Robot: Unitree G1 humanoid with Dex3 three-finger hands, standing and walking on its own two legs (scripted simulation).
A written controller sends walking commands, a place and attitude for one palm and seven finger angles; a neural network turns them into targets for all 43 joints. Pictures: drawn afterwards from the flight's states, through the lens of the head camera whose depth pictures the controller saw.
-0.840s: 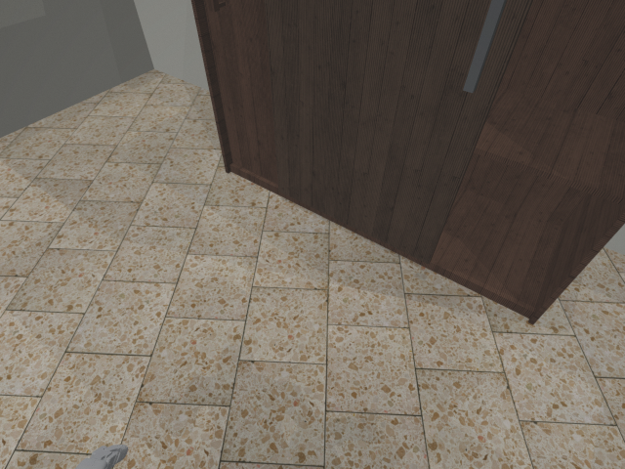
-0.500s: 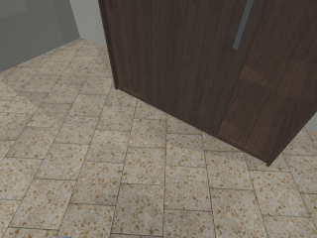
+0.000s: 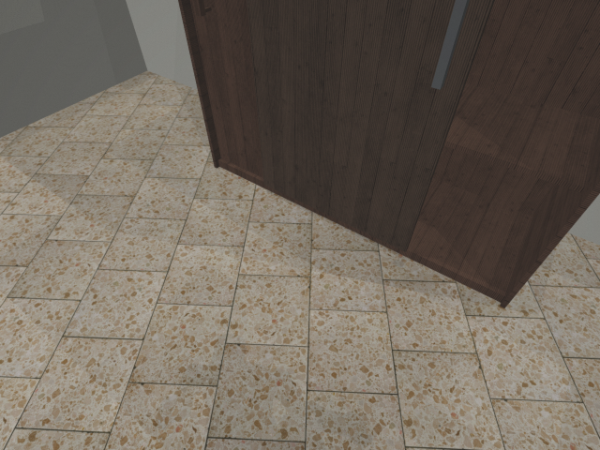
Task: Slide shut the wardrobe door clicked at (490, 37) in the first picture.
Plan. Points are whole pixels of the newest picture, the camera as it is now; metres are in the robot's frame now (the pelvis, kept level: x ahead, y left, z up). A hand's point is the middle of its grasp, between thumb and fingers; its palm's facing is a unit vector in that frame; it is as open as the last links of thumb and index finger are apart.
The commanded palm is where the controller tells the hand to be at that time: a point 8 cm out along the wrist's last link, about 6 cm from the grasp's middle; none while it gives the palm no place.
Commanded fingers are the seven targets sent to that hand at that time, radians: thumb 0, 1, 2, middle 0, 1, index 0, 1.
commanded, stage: look at it before walking up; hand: left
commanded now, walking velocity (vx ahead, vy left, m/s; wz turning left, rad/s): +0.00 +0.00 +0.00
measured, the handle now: (459, 17) +1.02 -0.33 +0.18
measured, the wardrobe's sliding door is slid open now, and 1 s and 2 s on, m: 0.40 0.40 0.40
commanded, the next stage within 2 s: walk to a spot facing it in 0.60 s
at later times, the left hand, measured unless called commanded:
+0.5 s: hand out of the picture +0.08 +0.24 -0.15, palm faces -0.04 -0.94 -0.34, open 7.4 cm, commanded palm none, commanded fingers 0.00 0.90 0.90 -0.20 -0.30 -0.20 -0.30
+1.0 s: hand out of the picture +0.05 +0.21 -0.19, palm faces +0.02 -0.98 -0.20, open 7.4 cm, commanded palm none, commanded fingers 0.00 0.90 0.90 -0.20 -0.30 -0.20 -0.30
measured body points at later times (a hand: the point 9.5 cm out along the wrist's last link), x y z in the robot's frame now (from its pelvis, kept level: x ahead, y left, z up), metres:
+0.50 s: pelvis +0.01 +0.00 +0.00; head +0.01 -0.01 +0.45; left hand +0.09 +0.29 -0.13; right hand +0.08 -0.30 -0.13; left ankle +0.01 +0.12 -0.74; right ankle +0.01 -0.12 -0.74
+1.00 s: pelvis +0.06 +0.01 -0.01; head +0.05 +0.03 +0.44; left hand +0.05 +0.26 -0.17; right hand +0.06 -0.25 -0.16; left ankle +0.01 +0.12 -0.74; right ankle +0.01 -0.12 -0.74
